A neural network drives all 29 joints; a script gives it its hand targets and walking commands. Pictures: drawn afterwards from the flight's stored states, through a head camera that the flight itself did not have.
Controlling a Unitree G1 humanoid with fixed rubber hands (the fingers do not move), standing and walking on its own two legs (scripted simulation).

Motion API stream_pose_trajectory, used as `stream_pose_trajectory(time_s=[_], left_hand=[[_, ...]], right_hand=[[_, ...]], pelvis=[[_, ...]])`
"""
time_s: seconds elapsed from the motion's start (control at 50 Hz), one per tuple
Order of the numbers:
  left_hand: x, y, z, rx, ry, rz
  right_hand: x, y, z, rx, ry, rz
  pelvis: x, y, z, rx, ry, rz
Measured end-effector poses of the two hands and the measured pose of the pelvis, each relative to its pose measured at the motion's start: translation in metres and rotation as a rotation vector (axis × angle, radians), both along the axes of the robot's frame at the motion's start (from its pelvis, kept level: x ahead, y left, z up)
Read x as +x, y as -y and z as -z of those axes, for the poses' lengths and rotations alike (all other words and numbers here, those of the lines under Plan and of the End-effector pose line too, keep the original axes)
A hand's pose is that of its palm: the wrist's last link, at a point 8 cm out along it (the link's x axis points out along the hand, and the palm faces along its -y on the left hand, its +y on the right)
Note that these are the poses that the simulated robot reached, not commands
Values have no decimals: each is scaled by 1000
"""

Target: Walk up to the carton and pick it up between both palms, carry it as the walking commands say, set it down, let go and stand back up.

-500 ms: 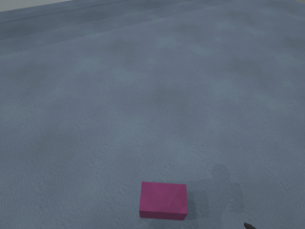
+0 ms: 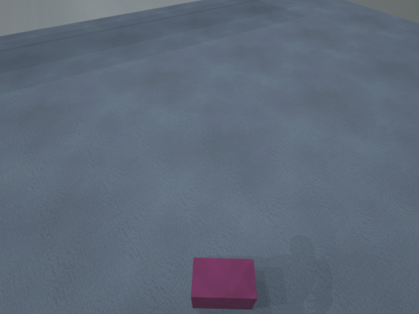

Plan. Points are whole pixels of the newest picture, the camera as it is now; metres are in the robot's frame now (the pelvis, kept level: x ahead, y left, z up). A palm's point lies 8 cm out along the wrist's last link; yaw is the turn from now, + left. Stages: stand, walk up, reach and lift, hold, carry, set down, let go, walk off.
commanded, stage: walk up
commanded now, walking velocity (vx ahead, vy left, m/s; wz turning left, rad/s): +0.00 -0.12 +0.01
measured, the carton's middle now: (222, 283) +0.39 -0.04 -0.69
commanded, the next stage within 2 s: stand in 0.26 s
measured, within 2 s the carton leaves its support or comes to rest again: neither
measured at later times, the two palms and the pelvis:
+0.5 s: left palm out of the picture +0.05 +0.21 -0.14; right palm out of the picture +0.03 -0.25 -0.14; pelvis +0.00 -0.02 +0.00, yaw +0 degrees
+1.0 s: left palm out of the picture +0.17 +0.21 -0.16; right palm out of the picture +0.16 -0.25 -0.16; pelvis -0.02 +0.00 -0.06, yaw -1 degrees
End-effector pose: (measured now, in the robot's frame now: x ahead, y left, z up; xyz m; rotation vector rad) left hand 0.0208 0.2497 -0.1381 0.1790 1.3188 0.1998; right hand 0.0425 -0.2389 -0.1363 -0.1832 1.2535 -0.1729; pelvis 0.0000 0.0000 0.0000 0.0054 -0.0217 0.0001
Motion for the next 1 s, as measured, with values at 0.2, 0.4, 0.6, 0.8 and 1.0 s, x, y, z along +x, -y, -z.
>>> stream_pose_trajectory(time_s=[0.2, 0.4, 0.6, 0.8, 1.0], left_hand=[[-3, 27, -3, 3, -4, 8], [20, 42, -1, -31, 43, 10], [114, 23, -9, -22, 140, 26], [128, 43, -3, -74, 57, 45], [144, 42, 24, -57, 221, 64]], right_hand=[[-31, 29, 8, 4, -82, 39], [-36, 11, 8, 38, -101, 40], [92, 23, -6, 12, 80, -31], [108, 7, -1, 59, -11, -35], [116, 14, 27, 46, 140, -60]], pelvis=[[1, 22, 1, -8, -2, 1], [6, 24, -2, -3, 1, -8], [-10, 19, 20, -6, -87, 4], [3, 11, 24, -2, -219, 12], [-23, 3, 58, -2, -326, 21]])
